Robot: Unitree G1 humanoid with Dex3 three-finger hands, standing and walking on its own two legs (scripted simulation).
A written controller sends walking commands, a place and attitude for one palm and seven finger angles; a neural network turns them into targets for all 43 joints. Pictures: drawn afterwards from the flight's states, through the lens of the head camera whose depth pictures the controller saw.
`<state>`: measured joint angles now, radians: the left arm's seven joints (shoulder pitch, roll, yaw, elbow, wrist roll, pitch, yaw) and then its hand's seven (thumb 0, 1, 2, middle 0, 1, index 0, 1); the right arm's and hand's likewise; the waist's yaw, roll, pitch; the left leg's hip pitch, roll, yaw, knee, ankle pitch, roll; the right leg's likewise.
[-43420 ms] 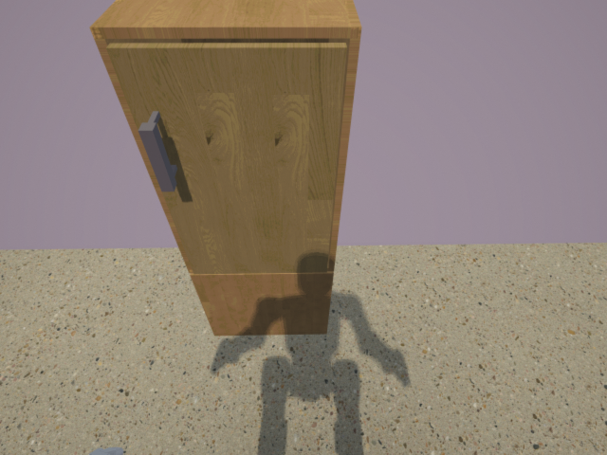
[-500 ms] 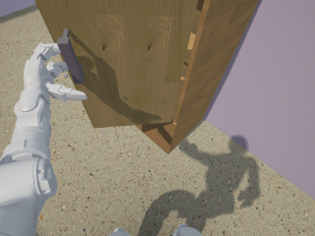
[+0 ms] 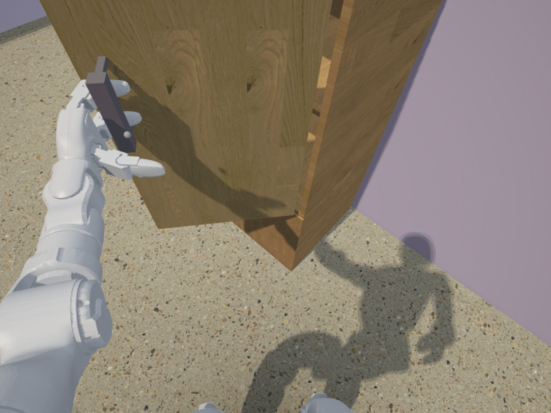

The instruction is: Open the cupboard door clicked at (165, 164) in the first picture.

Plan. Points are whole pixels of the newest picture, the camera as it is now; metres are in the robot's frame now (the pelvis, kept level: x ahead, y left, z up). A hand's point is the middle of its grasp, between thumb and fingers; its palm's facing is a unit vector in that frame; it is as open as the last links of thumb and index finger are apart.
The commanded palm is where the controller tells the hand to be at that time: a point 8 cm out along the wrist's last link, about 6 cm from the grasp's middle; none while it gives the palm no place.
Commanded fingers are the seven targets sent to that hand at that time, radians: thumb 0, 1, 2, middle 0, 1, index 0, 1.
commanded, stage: slide the fingers in behind the handle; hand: left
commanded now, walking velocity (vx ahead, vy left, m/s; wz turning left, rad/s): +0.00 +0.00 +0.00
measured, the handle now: (115, 106) +0.55 +0.21 +0.11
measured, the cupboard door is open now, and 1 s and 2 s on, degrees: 50 51 80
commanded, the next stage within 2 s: close the thumb around the handle in 0.32 s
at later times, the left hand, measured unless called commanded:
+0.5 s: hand (120, 137) +0.48 +0.19 +0.11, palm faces +0.06 -1.00 +0.01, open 13.9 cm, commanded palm +0.46 +0.23 +0.11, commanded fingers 0.00 -0.22 0.42 -0.32 -1.23 -0.32 -1.23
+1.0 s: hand (125, 135) +0.49 +0.19 +0.11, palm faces +0.08 -1.00 +0.00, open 6.3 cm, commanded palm +0.46 +0.23 +0.11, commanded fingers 0.00 0.90 0.90 -0.40 -1.35 -0.40 -1.35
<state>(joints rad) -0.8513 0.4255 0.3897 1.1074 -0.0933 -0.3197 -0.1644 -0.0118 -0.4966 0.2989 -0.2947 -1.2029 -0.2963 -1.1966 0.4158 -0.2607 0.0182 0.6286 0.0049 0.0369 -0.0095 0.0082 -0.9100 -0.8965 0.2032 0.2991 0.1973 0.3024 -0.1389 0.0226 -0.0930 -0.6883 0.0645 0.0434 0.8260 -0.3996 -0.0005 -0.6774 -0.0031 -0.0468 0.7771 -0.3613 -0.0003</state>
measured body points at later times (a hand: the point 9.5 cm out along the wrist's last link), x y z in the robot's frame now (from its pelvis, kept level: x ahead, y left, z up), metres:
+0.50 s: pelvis +0.00 +0.00 +0.00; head +0.08 +0.01 +0.44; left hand +0.47 +0.25 +0.11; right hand +0.02 -0.26 -0.12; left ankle -0.01 +0.12 -0.70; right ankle +0.00 -0.12 -0.70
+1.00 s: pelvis +0.00 +0.01 +0.00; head +0.08 +0.01 +0.44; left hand +0.48 +0.24 +0.11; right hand +0.01 -0.26 -0.12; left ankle -0.01 +0.12 -0.70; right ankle +0.00 -0.12 -0.70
